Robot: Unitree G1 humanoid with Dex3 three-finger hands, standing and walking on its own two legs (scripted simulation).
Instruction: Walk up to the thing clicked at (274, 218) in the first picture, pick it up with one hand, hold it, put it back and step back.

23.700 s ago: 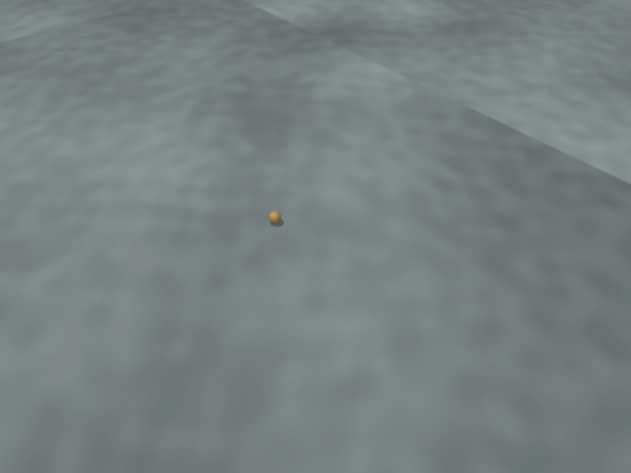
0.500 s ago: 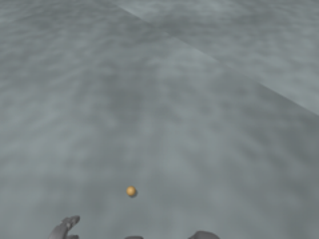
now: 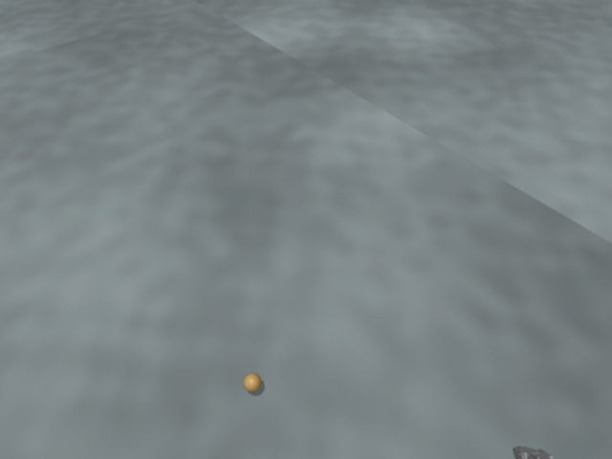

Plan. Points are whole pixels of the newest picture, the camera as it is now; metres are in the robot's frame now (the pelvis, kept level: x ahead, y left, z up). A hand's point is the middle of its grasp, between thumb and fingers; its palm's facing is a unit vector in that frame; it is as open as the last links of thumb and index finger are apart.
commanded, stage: walk up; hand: left
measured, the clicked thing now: (252, 382) +0.44 +0.23 -0.75
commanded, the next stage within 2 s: none
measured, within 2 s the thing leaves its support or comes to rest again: neither
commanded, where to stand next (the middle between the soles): +0.07 -0.01 m, yaw +0 degrees
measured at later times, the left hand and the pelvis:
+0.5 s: hand out of the picture +0.07 +0.25 -0.15, palm faces -0.01 -0.95 -0.33, open 7.4 cm; pelvis +0.00 +0.00 +0.01, yaw -1 degrees
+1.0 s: hand out of the picture +0.09 +0.28 -0.16, palm faces -0.02 -0.93 -0.37, open 7.4 cm; pelvis -0.04 +0.01 -0.01, yaw +0 degrees
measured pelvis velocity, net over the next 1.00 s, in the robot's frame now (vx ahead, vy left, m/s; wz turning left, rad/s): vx -0.04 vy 0.01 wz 0.01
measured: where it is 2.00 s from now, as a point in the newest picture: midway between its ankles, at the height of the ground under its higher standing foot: outside the picture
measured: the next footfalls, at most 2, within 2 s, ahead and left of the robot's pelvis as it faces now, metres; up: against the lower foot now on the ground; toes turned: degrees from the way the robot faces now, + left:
right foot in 1.46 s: +0.02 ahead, -0.14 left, +0.00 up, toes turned -5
left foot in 1.80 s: +0.10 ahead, +0.13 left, +0.00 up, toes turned -3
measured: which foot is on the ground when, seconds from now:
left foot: down 0.00-1.00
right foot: down 0.00-1.00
